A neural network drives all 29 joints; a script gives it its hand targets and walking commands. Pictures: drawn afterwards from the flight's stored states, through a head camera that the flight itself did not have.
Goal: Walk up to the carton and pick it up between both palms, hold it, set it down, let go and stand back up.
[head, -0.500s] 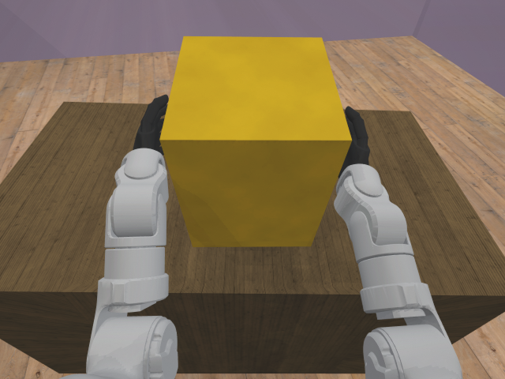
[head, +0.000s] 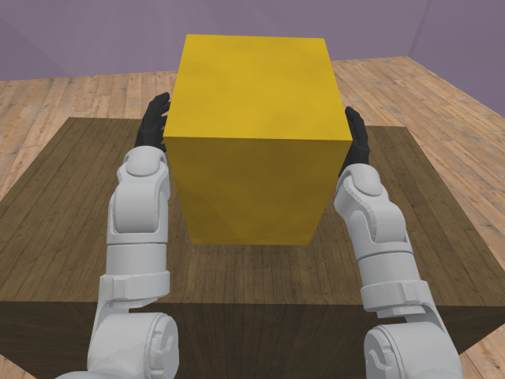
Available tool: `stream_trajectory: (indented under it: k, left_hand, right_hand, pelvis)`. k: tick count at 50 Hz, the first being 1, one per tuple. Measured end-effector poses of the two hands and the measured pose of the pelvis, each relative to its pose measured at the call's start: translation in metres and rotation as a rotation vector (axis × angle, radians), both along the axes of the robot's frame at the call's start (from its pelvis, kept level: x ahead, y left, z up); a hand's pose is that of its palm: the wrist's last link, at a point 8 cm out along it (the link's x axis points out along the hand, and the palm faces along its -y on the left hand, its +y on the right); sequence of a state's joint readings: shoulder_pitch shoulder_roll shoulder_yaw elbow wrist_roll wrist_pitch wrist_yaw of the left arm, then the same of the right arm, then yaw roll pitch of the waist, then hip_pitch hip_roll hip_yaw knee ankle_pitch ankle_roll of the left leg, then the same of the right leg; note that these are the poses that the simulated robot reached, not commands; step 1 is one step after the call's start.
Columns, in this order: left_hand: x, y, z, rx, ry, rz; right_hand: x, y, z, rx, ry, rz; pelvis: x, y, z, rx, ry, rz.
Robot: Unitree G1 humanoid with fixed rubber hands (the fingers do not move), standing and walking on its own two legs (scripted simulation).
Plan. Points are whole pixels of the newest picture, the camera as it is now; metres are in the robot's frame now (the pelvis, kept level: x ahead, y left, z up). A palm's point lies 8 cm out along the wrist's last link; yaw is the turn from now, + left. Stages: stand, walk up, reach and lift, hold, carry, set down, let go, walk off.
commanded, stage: hold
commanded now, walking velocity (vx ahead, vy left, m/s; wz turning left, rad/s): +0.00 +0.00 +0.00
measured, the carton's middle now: (253, 148) +0.41 +0.01 +0.19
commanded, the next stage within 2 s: none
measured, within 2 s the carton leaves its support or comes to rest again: neither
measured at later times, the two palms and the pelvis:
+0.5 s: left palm (153, 161) +0.37 +0.15 +0.19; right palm (344, 175) +0.37 -0.14 +0.17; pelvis +0.00 +0.00 +0.00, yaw +0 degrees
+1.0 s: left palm (155, 157) +0.37 +0.15 +0.20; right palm (348, 168) +0.37 -0.14 +0.18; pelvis +0.00 +0.00 +0.00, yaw +0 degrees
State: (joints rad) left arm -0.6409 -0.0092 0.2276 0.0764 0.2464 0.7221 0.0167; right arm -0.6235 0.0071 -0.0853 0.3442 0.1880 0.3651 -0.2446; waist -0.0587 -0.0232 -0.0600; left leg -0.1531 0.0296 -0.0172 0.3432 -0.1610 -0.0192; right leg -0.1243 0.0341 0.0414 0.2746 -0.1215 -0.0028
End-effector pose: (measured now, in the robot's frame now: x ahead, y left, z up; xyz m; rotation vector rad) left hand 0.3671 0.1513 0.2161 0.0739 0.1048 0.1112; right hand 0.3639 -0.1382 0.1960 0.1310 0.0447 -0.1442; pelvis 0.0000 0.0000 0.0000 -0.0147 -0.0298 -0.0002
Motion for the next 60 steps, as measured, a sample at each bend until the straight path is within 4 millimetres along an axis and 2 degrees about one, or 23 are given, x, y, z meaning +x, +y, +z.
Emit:
stream_trajectory:
  k: [7, 9, 11, 16, 18, 20, 24, 27, 29, 34, 36, 38, 42, 45, 48, 53, 55, 57, 60]
  left_hand:
    - [0.005, 0.0, -0.027, 0.05, 0.12, -0.006]
    - [0.007, -0.001, -0.031, 0.045, 0.126, -0.007]
    - [0.008, -0.001, -0.028, 0.024, 0.103, -0.006]
    - [0.005, 0.0, -0.003, -0.008, -0.008, -0.001]
    - [0.003, 0.0, 0.002, -0.003, -0.017, 0.0]
    - [0.003, 0.001, -0.001, 0.021, 0.005, -0.001]
    - [0.003, 0.003, -0.021, 0.055, 0.101, -0.004]
    - [0.004, 0.002, -0.031, 0.051, 0.126, -0.005]
    - [0.003, 0.001, -0.029, 0.033, 0.109, -0.003]
    - [-0.001, 0.001, -0.004, -0.003, 0.001, 0.004]
    - [-0.003, 0.002, 0.002, 0.003, -0.01, 0.006]
    - [-0.003, 0.003, -0.001, 0.029, 0.014, 0.006]
    - [0.0, 0.002, -0.023, 0.062, 0.115, 0.001]
    - [0.003, 0.001, -0.035, 0.057, 0.145, -0.002]
    - [0.005, -0.001, -0.031, 0.02, 0.111, -0.002]
    - [0.003, 0.0, -0.001, -0.016, -0.015, 0.004]
    - [0.001, 0.001, 0.006, -0.009, -0.03, 0.005]
    - [0.0, 0.002, 0.004, 0.017, -0.011, 0.003]
    - [0.0, 0.003, -0.011, 0.053, 0.07, 0.002]
  right_hand:
    - [0.003, 0.0, -0.03, -0.004, 0.12, 0.005]
    - [0.005, 0.0, -0.033, 0.001, 0.125, 0.004]
    - [0.006, -0.001, -0.028, 0.007, 0.1, 0.002]
    - [0.006, 0.0, 0.0, 0.023, -0.01, 0.002]
    - [0.005, 0.0, 0.004, 0.022, -0.019, 0.002]
    - [0.004, 0.001, 0.0, 0.018, 0.005, 0.005]
    - [0.004, 0.002, -0.023, 0.004, 0.102, 0.007]
    - [0.003, 0.002, -0.031, 0.004, 0.124, 0.007]
    - [0.003, 0.002, -0.028, 0.006, 0.107, 0.006]
    - [0.001, 0.001, -0.001, 0.013, -0.002, 0.006]
    - [0.0, 0.002, 0.004, 0.01, -0.011, 0.007]
    - [0.0, 0.002, 0.0, -0.002, 0.015, 0.01]
    - [0.001, 0.002, -0.026, -0.019, 0.117, 0.015]
    - [0.003, 0.001, -0.037, -0.017, 0.145, 0.013]
    - [0.005, 0.0, -0.03, -0.017, 0.109, 0.007]
    - [0.005, 0.0, 0.004, 0.003, -0.017, 0.006]
    - [0.004, 0.001, 0.01, 0.004, -0.031, 0.007]
    - [0.003, 0.002, 0.007, 0.0, -0.01, 0.009]
    - [0.002, 0.003, -0.011, -0.003, 0.072, 0.013]
  pelvis:
    - [-0.001, 0.0, 0.0, 0.0, -0.002, 0.0]
    - [-0.002, 0.0, 0.0, 0.0, -0.003, 0.0]
    - [-0.002, 0.0, 0.0, 0.0, -0.003, 0.0]
    - [0.0, 0.0, 0.0, 0.0, -0.001, 0.0]
    - [0.001, 0.0, 0.0, 0.0, 0.001, 0.0]
    - [0.001, 0.0, 0.0, 0.0, -0.001, 0.0]
    - [-0.001, 0.001, 0.0, -0.001, -0.006, 0.0]
    - [-0.004, 0.001, 0.0, -0.001, -0.009, 0.0]
    - [-0.005, 0.001, 0.0, -0.001, -0.01, 0.0]
    - [-0.003, 0.0, 0.0, 0.0, -0.008, 0.0]
    - [-0.002, 0.0, 0.0, 0.0, -0.007, 0.0]
    - [-0.001, 0.0, 0.0, 0.0, -0.006, 0.0]
    - [-0.003, 0.0, 0.0, -0.001, -0.009, 0.0]
    - [-0.005, 0.0, 0.0, 0.0, -0.011, 0.0]
    - [-0.004, 0.0, 0.0, 0.0, -0.011, 0.0]
    - [0.0, 0.0, 0.0, 0.0, -0.005, 0.0]
    - [0.002, 0.0, 0.0, 0.0, -0.003, 0.0]
    - [0.002, 0.0, 0.0, 0.0, -0.005, 0.001]
    - [0.0, 0.0, 0.0, -0.001, -0.012, 0.001]
